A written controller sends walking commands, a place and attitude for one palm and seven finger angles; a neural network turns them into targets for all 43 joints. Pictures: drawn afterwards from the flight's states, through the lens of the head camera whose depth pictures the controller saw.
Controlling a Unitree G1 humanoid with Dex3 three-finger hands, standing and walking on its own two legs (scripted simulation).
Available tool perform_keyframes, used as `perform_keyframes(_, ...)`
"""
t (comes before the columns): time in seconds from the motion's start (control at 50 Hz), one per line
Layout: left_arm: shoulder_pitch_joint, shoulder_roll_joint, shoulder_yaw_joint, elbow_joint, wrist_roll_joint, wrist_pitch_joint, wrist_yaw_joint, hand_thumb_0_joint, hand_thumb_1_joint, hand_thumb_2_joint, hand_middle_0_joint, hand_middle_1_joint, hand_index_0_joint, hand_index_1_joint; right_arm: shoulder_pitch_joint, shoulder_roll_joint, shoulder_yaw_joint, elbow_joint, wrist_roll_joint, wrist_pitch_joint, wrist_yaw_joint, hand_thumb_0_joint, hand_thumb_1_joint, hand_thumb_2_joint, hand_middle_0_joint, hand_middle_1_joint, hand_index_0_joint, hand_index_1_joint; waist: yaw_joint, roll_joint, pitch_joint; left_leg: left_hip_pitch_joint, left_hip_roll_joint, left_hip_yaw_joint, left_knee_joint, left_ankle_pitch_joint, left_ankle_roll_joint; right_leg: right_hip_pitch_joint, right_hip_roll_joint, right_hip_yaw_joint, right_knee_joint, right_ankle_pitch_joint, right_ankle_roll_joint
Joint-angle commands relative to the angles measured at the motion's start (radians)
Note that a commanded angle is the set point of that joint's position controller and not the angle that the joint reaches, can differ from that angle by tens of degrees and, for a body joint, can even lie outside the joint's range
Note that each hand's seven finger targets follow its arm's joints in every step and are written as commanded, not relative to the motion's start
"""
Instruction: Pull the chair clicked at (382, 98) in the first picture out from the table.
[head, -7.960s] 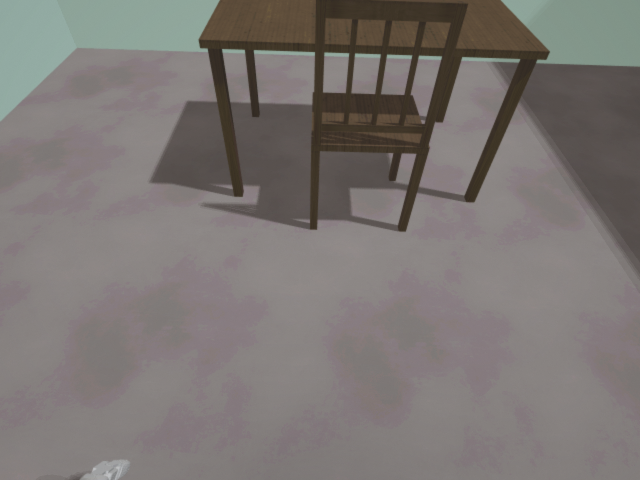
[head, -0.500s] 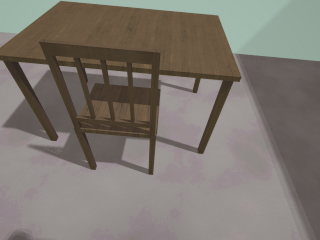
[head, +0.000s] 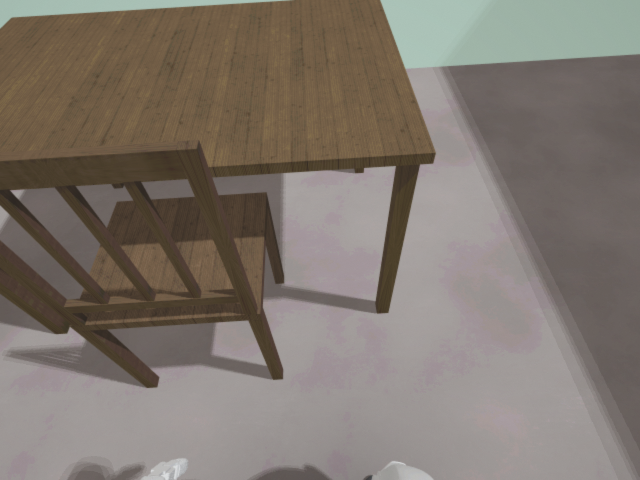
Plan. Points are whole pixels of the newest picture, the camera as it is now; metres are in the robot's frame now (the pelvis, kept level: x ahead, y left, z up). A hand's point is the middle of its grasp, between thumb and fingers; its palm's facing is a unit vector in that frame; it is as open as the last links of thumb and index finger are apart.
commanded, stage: come to a stop and stand still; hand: left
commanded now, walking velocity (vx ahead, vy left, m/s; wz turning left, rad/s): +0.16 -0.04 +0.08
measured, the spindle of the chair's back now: (114, 250) +0.48 +0.38 -0.06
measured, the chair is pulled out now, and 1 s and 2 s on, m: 0.00 0.00 0.00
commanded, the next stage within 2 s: look again from close up in 1.48 s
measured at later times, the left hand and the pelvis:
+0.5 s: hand out of the picture +0.07 +0.18 -0.16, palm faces +0.08 -0.97 -0.24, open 7.3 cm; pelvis +0.05 -0.01 +0.01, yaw -1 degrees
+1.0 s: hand out of the picture +0.03 +0.14 -0.16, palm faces +0.06 -0.98 -0.19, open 7.4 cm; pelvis -0.02 -0.04 +0.01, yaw +2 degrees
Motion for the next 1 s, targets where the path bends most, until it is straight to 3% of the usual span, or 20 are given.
perform_keyframes(0.0,0.114,0.107,0.009,0.005,0.002,0.004,0.024,0.0,0.9,0.9,-0.2,-0.3,-0.2,-0.3,0.031,-0.033,-0.005,-0.073,-0.016,-0.011,0.002,0.0,-0.9,-0.9,0.2,0.3,0.2,0.3,0.018,-0.128,-0.097,-0.193,0.039,-0.031,0.108,0.138,0.007,0.156,-0.276,0.245,-0.414,0.115,-0.093)
perform_keyframes(0.08,0.091,0.06,-0.016,0.012,0.007,0.002,0.033,0.0,0.9,0.9,-0.2,-0.3,-0.2,-0.3,0.044,0.01,0.015,-0.062,-0.013,0.012,-0.002,0.0,-0.9,-0.9,0.2,0.3,0.2,0.3,-0.014,-0.117,-0.067,-0.095,0.019,-0.002,-0.15,0.146,-0.03,0.058,-0.245,0.154,-0.424,0.335,-0.097)
perform_keyframes(0.18,0.134,0.111,-0.004,0.024,0.007,0.029,0.047,0.0,0.9,0.9,-0.2,-0.3,-0.2,-0.3,-0.036,0.002,0.024,-0.089,0.003,0.017,-0.01,0.0,-0.9,-0.9,0.2,0.3,0.2,0.3,0.03,-0.084,-0.123,-0.033,-0.029,0.016,-0.485,0.19,-0.047,0.212,-0.25,0.173,-0.295,0.559,-0.115)
perform_keyframes(0.24,0.144,0.123,0.011,0.023,0.0,0.051,0.052,0.0,0.9,0.9,-0.2,-0.3,-0.2,-0.3,-0.043,-0.047,0.004,-0.102,-0.003,0.024,-0.013,0.0,-0.9,-0.9,0.2,0.3,0.2,0.3,0.025,-0.115,-0.114,0.049,-0.026,0.008,-0.657,0.405,-0.04,0.214,-0.232,0.171,-0.193,0.526,-0.066)
perform_keyframes(0.28,0.161,0.093,0.008,0.002,-0.004,0.066,0.054,0.0,0.9,0.9,-0.2,-0.3,-0.2,-0.3,-0.064,-0.114,-0.007,-0.131,-0.009,0.022,-0.02,0.0,-0.9,-0.9,0.2,0.3,0.2,0.3,0.034,0.005,-0.113,0.145,0.114,-0.098,-0.677,0.886,0.032,0.122,-0.118,0.095,-0.112,0.313,0.023)
perform_keyframes(0.34,0.165,0.081,0.004,-0.005,-0.003,0.089,0.056,0.0,0.9,0.9,-0.2,-0.3,-0.2,-0.3,-0.132,-0.146,-0.009,-0.157,-0.011,0.024,-0.032,0.0,-0.9,-0.9,0.2,0.3,0.2,0.3,0.042,0.182,-0.087,0.093,0.235,-0.218,-0.815,1.052,0.181,0.075,-0.002,0.094,0.202,-0.337,0.079)
perform_keyframes(0.4,0.187,0.073,0.015,-0.004,0.002,0.103,0.054,0.0,0.9,0.9,-0.2,-0.3,-0.2,-0.3,-0.216,-0.151,-0.014,-0.194,-0.016,0.031,-0.034,0.0,-0.9,-0.9,0.2,0.3,0.2,0.3,0.059,0.102,-0.101,0.067,0.226,-0.17,-0.789,0.89,0.212,0.024,-0.001,0.168,0.386,-0.35,0.078)
perform_keyframes(0.5,0.21,0.039,0.003,-0.016,0.001,0.094,0.046,0.0,0.9,0.9,-0.2,-0.3,-0.2,-0.3,-0.228,-0.172,-0.032,-0.203,-0.017,0.034,-0.022,0.0,-0.9,-0.9,0.2,0.3,0.2,0.3,0.045,0.081,-0.198,0.127,0.195,-0.145,-0.766,0.694,0.179,0.083,-0.011,0.136,0.171,-0.289,0.088)
perform_keyframes(0.52,0.237,0.183,-0.032,-0.089,0.019,0.073,0.043,0.0,0.9,0.9,-0.2,-0.3,-0.2,-0.3,-0.217,-0.225,-0.029,-0.277,-0.014,0.022,-0.031,0.0,-0.9,-0.9,0.2,0.3,0.2,0.3,0.066,0.023,-0.173,0.097,0.146,-0.176,-0.73,0.595,0.128,0.148,0.008,0.155,-0.014,-0.295,0.1)
perform_keyframes(0.54,0.276,0.128,-0.009,-0.097,0.016,0.075,0.036,0.0,0.9,0.9,-0.2,-0.3,-0.2,-0.3,-0.303,-0.206,-0.051,-0.309,-0.011,0.015,-0.022,0.0,-0.9,-0.9,0.2,0.3,0.2,0.3,0.114,-0.093,-0.206,0.016,0.09,-0.097,-0.552,0.395,0.049,0.12,-0.043,0.228,-0.228,-0.073,0.094)
perform_keyframes(0.56,0.229,0.172,0.007,-0.11,0.034,0.071,0.046,0.0,0.9,0.9,-0.2,-0.3,-0.2,-0.3,-0.244,-0.118,-0.043,-0.307,-0.01,0.024,-0.017,0.0,-0.9,-0.9,0.2,0.3,0.2,0.3,0.064,-0.353,-0.171,-0.148,-0.071,0.012,-0.421,0.142,-0.002,0.175,-0.156,0.389,-0.307,0.054,0.056)
perform_keyframes(0.58,0.198,0.194,0.002,-0.135,0.034,0.067,0.056,0.0,0.9,0.9,-0.2,-0.3,-0.2,-0.3,-0.256,-0.087,-0.027,-0.33,-0.017,0.031,-0.009,0.0,-0.9,-0.9,0.2,0.3,0.2,0.3,0.074,-0.355,-0.131,-0.217,-0.113,-0.015,-0.298,0.016,-0.011,0.17,-0.237,0.452,-0.283,0.213,0.0)
perform_keyframes(0.62,0.161,0.184,-0.001,-0.178,0.031,0.058,0.061,0.0,0.9,0.9,-0.2,-0.3,-0.2,-0.3,-0.199,-0.061,-0.027,-0.328,-0.017,0.038,0.007,0.0,-0.9,-0.9,0.2,0.3,0.2,0.3,0.022,-0.151,-0.185,-0.195,-0.116,-0.012,-0.187,0.092,-0.007,0.176,-0.211,0.392,-0.25,0.177,-0.052)
perform_keyframes(0.66,0.133,0.176,0.016,-0.186,0.024,0.052,0.071,0.0,0.9,0.9,-0.2,-0.3,-0.2,-0.3,-0.226,-0.07,-0.031,-0.335,-0.013,0.035,0.0,0.0,-0.9,-0.9,0.2,0.3,0.2,0.3,0.025,-0.24,-0.135,-0.249,-0.092,-0.041,-0.133,0.079,0.005,0.183,-0.216,0.392,-0.203,0.327,-0.087)
perform_keyframes(0.7,0.124,0.176,0.012,-0.191,0.03,0.057,0.073,0.0,0.9,0.9,-0.2,-0.3,-0.2,-0.3,-0.217,-0.063,-0.028,-0.336,-0.006,0.036,-0.001,0.0,-0.9,-0.9,0.2,0.3,0.2,0.3,0.02,-0.21,-0.059,-0.199,-0.078,-0.035,-0.236,0.056,0.005,0.108,-0.226,0.354,-0.208,0.294,-0.115)
perform_keyframes(0.74,0.122,0.187,0.01,-0.196,0.028,0.068,0.07,0.0,0.9,0.9,-0.2,-0.3,-0.2,-0.3,-0.155,-0.048,-0.02,-0.309,-0.007,0.033,0.001,0.0,-0.9,-0.9,0.2,0.3,0.2,0.3,0.003,-0.149,-0.023,-0.057,-0.093,0.008,-0.447,0.151,0.007,0.023,-0.178,0.296,-0.194,0.13,-0.071)
perform_keyframes(0.78,0.143,0.156,-0.001,-0.187,0.013,0.078,0.063,0.0,0.9,0.9,-0.2,-0.3,-0.2,-0.3,-0.117,-0.088,-0.019,-0.291,-0.012,0.019,-0.002,0.0,-0.9,-0.9,0.2,0.3,0.2,0.3,0.009,-0.012,-0.008,0.023,-0.038,-0.099,-0.62,0.252,0.04,-0.06,-0.081,0.255,-0.167,-0.119,-0.007)
perform_keyframes(0.82,0.202,0.125,-0.012,-0.178,0.008,0.074,0.054,0.0,0.9,0.9,-0.2,-0.3,-0.2,-0.3,-0.141,-0.158,-0.02,-0.302,-0.023,0.011,-0.004,0.0,-0.9,-0.9,0.2,0.3,0.2,0.3,0.056,0.077,-0.014,-0.076,0.089,-0.224,-0.756,0.219,0.101,0.055,-0.003,0.145,-0.136,-0.151,0.042)
perform_keyframes(0.86,0.209,0.119,-0.013,-0.143,0.011,0.074,0.052,0.0,0.9,0.9,-0.2,-0.3,-0.2,-0.3,-0.169,-0.135,-0.013,-0.285,-0.023,0.013,-0.004,0.0,-0.9,-0.9,0.2,0.3,0.2,0.3,0.063,0.117,-0.032,-0.167,0.057,-0.217,-0.81,0.058,0.089,0.168,0.001,0.134,-0.12,-0.13,0.048)
perform_keyframes(0.98,0.241,0.106,-0.015,-0.107,0.016,0.068,0.042,0.0,0.9,0.9,-0.2,-0.3,-0.2,-0.3,-0.122,-0.118,-0.007,-0.259,-0.024,0.024,-0.002,0.0,-0.9,-0.9,0.2,0.3,0.2,0.3,0.05,-0.024,-0.02,-0.172,0.001,-0.148,-0.813,-0.067,0.051,0.153,-0.021,0.187,-0.237,-0.245,0.043)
